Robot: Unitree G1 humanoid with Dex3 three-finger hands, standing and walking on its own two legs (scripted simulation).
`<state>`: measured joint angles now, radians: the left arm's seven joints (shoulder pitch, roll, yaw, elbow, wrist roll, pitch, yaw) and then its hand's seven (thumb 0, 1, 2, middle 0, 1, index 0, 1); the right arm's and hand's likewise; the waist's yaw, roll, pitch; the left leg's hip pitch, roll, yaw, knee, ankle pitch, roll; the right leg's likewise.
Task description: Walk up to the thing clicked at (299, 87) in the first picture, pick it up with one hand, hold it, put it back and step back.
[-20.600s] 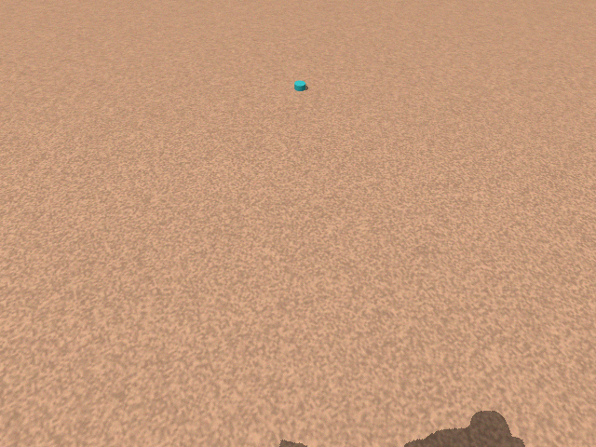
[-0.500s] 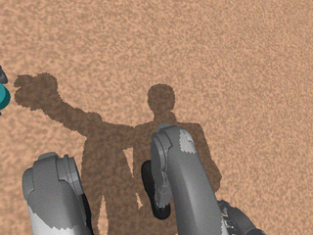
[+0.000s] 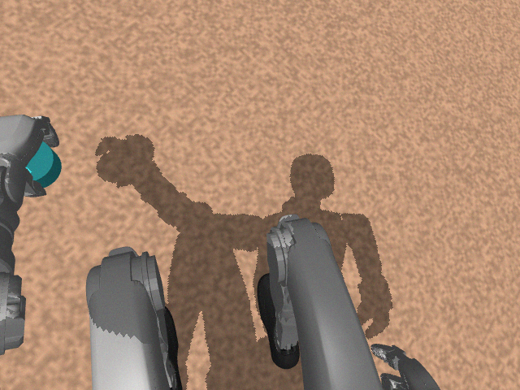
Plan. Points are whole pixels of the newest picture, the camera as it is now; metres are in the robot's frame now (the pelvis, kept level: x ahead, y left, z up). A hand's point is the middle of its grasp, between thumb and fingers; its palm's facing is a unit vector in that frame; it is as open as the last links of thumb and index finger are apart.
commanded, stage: lift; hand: left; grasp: from above
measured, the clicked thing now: (30, 164) +0.48 +0.29 -0.16
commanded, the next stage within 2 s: hold in 1.36 s
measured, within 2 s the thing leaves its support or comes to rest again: neither
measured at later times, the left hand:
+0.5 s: hand out of the picture +0.39 +0.28 +0.05, palm faces -0.40 -0.09 -0.91, open 9.6 cm
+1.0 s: hand out of the picture +0.36 +0.26 +0.23, palm faces -0.42 -0.10 -0.90, open 9.5 cm
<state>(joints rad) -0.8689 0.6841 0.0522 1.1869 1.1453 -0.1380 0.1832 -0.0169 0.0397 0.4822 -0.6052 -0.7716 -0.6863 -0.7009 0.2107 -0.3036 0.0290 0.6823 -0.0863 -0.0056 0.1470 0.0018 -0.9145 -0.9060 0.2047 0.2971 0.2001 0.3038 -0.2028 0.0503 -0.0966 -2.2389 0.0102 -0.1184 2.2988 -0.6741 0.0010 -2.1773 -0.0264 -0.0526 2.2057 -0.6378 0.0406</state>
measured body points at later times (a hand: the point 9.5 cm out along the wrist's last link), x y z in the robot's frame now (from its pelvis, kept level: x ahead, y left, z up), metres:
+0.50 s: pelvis +0.00 +0.00 +0.13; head +0.16 +0.04 +0.55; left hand +0.41 +0.28 +0.10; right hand +0.13 -0.26 +0.01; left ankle +0.08 +0.12 -0.33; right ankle +0.11 -0.13 -0.33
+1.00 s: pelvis +0.03 +0.00 +0.30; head +0.11 +0.01 +0.74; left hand +0.38 +0.26 +0.28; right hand +0.16 -0.26 +0.18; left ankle +0.08 +0.12 -0.33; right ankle +0.11 -0.13 -0.33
